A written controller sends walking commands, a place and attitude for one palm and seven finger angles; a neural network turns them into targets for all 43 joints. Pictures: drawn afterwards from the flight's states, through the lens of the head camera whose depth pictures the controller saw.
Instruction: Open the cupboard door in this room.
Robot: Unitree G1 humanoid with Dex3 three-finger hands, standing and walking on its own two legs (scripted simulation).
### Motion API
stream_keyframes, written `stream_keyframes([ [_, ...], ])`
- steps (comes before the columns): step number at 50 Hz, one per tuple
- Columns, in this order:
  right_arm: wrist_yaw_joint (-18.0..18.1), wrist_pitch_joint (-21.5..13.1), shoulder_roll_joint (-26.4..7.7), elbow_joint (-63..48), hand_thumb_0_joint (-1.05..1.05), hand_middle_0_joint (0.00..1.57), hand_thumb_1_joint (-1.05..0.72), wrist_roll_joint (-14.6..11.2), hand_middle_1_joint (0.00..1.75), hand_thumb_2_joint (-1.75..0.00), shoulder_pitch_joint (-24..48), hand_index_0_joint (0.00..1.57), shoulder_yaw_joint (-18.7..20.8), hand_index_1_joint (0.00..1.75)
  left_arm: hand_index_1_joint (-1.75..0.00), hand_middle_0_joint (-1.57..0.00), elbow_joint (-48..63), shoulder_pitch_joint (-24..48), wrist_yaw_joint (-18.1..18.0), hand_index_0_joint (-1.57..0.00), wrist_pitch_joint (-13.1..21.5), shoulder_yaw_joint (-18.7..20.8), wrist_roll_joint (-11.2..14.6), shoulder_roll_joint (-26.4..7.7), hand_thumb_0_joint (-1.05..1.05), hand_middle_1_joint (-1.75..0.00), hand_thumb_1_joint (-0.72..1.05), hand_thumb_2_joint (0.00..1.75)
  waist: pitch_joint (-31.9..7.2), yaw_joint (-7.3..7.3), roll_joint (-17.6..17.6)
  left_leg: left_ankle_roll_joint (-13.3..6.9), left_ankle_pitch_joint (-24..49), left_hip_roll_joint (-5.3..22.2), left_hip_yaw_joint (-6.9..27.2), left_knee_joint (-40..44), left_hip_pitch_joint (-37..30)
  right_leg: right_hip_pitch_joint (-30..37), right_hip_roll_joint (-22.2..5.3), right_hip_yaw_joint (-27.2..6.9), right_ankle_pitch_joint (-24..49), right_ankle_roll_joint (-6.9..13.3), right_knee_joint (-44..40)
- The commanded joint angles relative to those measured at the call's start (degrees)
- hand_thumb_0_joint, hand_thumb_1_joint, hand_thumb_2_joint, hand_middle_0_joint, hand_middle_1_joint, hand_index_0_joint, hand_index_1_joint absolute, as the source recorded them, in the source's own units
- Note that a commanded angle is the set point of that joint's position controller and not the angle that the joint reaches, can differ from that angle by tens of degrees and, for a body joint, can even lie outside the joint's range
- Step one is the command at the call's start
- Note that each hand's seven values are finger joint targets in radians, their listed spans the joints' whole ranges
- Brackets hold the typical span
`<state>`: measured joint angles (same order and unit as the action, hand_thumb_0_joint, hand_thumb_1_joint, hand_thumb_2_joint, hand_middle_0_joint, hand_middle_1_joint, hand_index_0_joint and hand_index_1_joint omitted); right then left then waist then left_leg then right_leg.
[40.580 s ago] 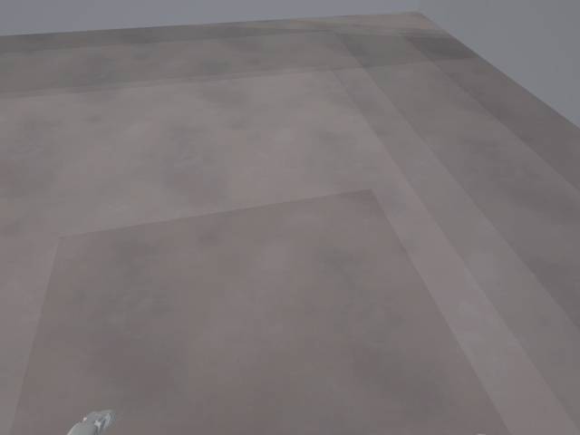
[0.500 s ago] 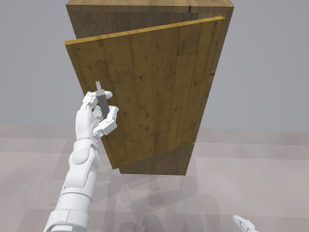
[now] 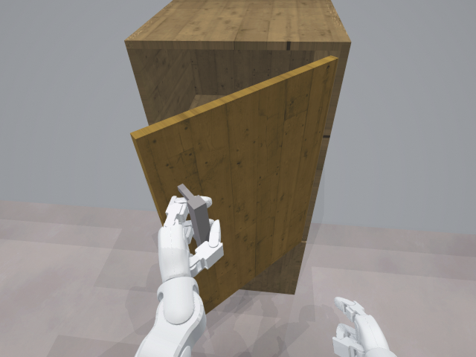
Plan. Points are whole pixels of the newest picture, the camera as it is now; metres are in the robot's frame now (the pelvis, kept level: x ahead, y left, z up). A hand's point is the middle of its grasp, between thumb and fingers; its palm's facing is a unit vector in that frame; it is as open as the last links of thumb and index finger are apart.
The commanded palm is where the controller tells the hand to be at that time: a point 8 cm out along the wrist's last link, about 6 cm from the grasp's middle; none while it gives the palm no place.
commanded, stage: open thumb and fingers to let go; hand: left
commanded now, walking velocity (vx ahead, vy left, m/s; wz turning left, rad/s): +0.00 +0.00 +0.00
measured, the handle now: (195, 220) +0.32 +0.09 +0.10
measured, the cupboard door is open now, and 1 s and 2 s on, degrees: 44 39 43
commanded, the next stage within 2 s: slide the hand sideways off the handle in 0.80 s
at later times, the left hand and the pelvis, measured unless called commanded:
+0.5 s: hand (198, 240) +0.28 +0.07 +0.10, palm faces +0.29 -0.96 +0.00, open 12.6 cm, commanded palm +0.23 +0.10 +0.10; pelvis +0.00 +0.01 +0.00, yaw +0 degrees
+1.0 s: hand (202, 247) +0.27 +0.07 +0.10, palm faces +0.07 -1.00 -0.05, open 16.2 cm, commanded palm +0.23 +0.10 +0.10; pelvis -0.02 +0.03 +0.00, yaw +0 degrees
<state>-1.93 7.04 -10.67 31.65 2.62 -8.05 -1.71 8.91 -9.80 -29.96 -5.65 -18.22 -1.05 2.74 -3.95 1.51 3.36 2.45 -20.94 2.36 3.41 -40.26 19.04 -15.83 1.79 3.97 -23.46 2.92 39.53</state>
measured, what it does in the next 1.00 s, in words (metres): stands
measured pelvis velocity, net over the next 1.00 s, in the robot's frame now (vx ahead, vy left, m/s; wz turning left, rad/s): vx -0.02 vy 0.03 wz -0.01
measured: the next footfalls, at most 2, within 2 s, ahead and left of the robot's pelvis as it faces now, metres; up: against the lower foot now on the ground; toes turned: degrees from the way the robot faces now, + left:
none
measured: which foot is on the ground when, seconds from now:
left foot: down 0.00-1.00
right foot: down 0.00-1.00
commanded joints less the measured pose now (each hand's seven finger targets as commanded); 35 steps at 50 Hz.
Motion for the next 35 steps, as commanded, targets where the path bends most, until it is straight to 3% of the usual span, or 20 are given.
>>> stream_keyframes([
  [1,1.2,-3.4,-3.4,-8.1,0.00,0.20,-0.90,0.1,0.30,-0.90,10.2,0.20,1.2,0.30,-1.34,-0.39,7.0,16.3,-3.5,-0.39,4.2,5.2,-2.4,6.3,0.00,-1.34,0.76,0.84,-1.8,-1.71,-9.7,-3.3,9.0,-4.0,-2.8,0.9,-2.8,-3.9,-4.6,-5.5,11.5,-2.6,-13.7],
  [6,1.9,-3.8,-3.6,-8.3,0.00,0.20,-0.90,0.1,0.30,-0.90,7.9,0.20,2.0,0.30,-1.30,-0.36,6.4,13.8,-1.1,-0.36,6.7,4.4,-2.2,6.9,0.00,-1.30,0.41,0.69,-8.7,-2.56,-11.2,-3.5,13.3,-3.8,-2.9,2.2,-4.1,1.3,-5.0,-5.3,22.7,-3.2,-10.9],
  [8,1.7,-3.7,-3.7,-8.6,0.00,0.20,-0.90,0.0,0.30,-0.90,6.7,0.20,2.3,0.30,-1.28,-0.35,8.2,12.5,0.0,-0.35,7.7,2.9,-2.4,7.9,0.00,-1.28,0.27,0.63,-10.7,-2.40,-9.1,-3.5,15.6,-3.5,-3.1,2.5,-4.4,2.4,-4.7,-4.3,28.2,-3.0,-8.4],
  [9,1.6,-3.8,-3.8,-8.7,0.00,0.20,-0.90,-0.1,0.30,-0.90,5.9,0.20,2.5,0.30,-1.27,-0.35,8.5,12.1,0.4,-0.35,8.1,2.5,-2.8,7.8,0.00,-1.27,0.20,0.60,-10.8,-2.00,-9.9,-3.5,16.6,-3.3,-3.0,2.5,-4.2,2.6,-4.5,-3.6,30.0,-2.9,-7.5],
  [13,1.5,-4.5,-4.2,-9.3,0.00,0.20,-0.90,-0.2,0.30,-0.90,5.4,0.20,2.7,0.30,-1.24,-0.33,9.9,12.8,1.2,-0.33,9.3,0.4,-3.2,8.6,0.00,-1.24,-0.08,0.48,-9.1,-1.03,-8.8,-3.7,15.9,-3.1,-3.1,1.9,-4.4,0.2,-4.0,-3.1,27.7,-2.8,-7.3],
  [17,1.7,-5.2,-4.1,-9.5,0.00,0.20,-0.90,-0.3,0.30,-0.90,5.4,0.20,2.7,0.30,-1.22,-0.31,10.7,11.2,1.1,-0.31,10.0,1.0,-2.7,7.8,0.00,-1.22,-0.36,0.36,-9.3,-1.61,-8.8,-3.7,15.3,-3.1,-3.1,1.7,-4.1,-0.1,-3.7,-2.8,25.0,-2.4,-7.2],
  [19,1.7,-5.5,-4.1,-9.4,0.00,0.20,-0.90,-0.3,0.30,-0.90,5.7,0.20,2.5,0.30,-1.20,-0.30,10.1,13.2,0.7,-0.30,10.0,0.6,-2.7,8.5,0.00,-1.20,-0.50,0.30,-8.0,-1.19,-8.8,-3.7,14.3,-3.1,-3.1,1.4,-4.1,-1.5,-3.6,-2.7,22.4,-2.4,-7.7],
  [21,1.8,-5.6,-4.2,-9.1,0.00,0.20,-0.90,-0.4,0.30,-0.90,6.1,0.20,2.5,0.30,-1.20,-0.30,8.9,13.7,0.1,-0.30,9.7,1.1,-2.7,8.0,0.00,-1.20,-0.50,0.30,-7.1,-1.39,-9.5,-3.6,13.6,-2.9,-2.9,1.7,-4.2,-2.2,-3.3,-2.4,19.0,-2.0,-8.4],
  [28,1.1,-5.9,-3.9,-8.9,0.00,0.20,-0.90,-0.5,0.30,-0.90,6.5,0.20,2.5,0.30,-0.85,-0.24,7.5,16.5,-1.3,-0.24,8.5,-1.6,-3.7,11.7,0.00,-0.85,-0.50,0.30,-7.7,-1.50,-6.0,-3.4,14.1,-2.4,-2.6,2.1,-4.6,-3.9,-2.3,-0.5,16.3,-1.0,-6.4],
  [35,0.7,-5.3,-3.8,-8.6,0.00,0.20,-0.90,-0.7,0.30,-0.90,7.0,0.20,2.4,0.30,-0.50,-0.18,6.9,19.3,-2.2,-0.18,6.7,-1.6,-3.6,12.0,0.00,-0.50,-0.50,0.30,-8.4,-1.53,-6.4,-3.1,13.5,-2.1,-2.2,2.5,-4.3,-4.0,-1.8,0.3,14.7,-0.7,-5.9],
])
